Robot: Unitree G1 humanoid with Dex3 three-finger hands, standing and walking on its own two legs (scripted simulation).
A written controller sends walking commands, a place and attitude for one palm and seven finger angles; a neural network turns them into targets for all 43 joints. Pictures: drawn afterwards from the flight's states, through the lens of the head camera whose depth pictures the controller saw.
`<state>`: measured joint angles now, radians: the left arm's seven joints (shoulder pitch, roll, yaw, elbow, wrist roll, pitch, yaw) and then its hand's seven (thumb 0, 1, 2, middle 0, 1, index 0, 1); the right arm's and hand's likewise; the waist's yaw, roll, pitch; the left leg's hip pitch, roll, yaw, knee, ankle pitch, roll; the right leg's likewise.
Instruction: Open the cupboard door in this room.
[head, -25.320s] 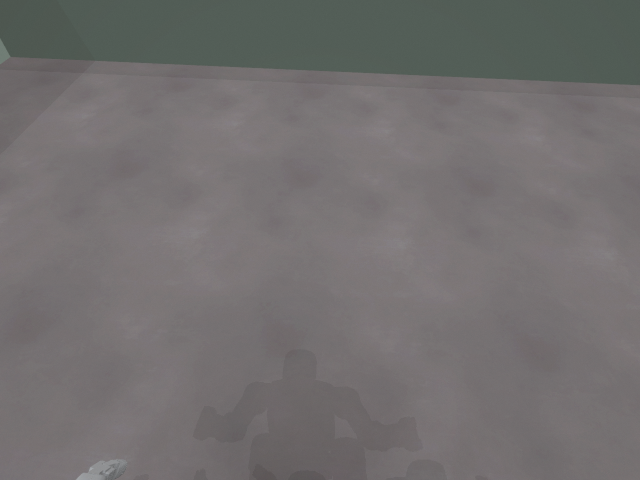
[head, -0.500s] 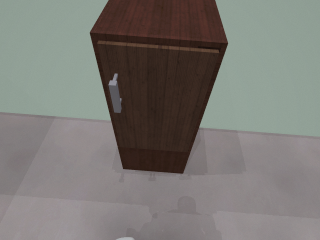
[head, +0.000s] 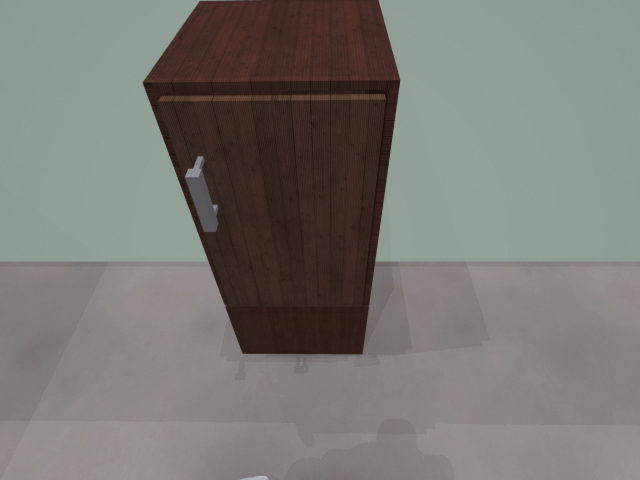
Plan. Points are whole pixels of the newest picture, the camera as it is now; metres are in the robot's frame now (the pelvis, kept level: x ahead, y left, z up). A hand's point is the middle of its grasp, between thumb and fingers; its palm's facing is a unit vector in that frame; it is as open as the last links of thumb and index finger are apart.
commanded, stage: come to a stop and stand still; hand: left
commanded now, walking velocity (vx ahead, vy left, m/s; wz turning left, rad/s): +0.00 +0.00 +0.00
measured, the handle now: (205, 194) +0.59 +0.23 +0.01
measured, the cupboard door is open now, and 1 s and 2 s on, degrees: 0 0 0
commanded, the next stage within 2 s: look again from close up in 1.12 s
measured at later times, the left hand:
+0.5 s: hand out of the picture +0.02 +0.14 -0.15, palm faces +0.03 -0.98 -0.20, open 7.3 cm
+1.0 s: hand out of the picture +0.03 +0.16 -0.15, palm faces +0.04 -0.98 -0.20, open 7.4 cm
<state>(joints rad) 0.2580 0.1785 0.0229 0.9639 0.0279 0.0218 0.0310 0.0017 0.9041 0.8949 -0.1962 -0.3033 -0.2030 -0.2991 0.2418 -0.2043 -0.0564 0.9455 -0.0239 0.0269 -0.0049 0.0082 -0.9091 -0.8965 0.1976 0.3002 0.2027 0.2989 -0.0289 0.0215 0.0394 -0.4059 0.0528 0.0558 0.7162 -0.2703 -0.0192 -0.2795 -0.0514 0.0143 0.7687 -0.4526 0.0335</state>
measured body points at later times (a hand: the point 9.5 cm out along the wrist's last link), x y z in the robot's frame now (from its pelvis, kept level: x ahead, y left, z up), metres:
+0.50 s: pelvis +0.00 -0.03 +0.02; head +0.01 -0.04 +0.47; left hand +0.02 +0.20 -0.13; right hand -0.02 -0.25 -0.15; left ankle +0.07 +0.13 -0.71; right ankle -0.02 -0.14 -0.71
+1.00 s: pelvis +0.03 -0.02 +0.02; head +0.04 -0.02 +0.47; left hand +0.03 +0.21 -0.13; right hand +0.07 -0.25 -0.13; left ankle +0.07 +0.13 -0.71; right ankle -0.02 -0.14 -0.71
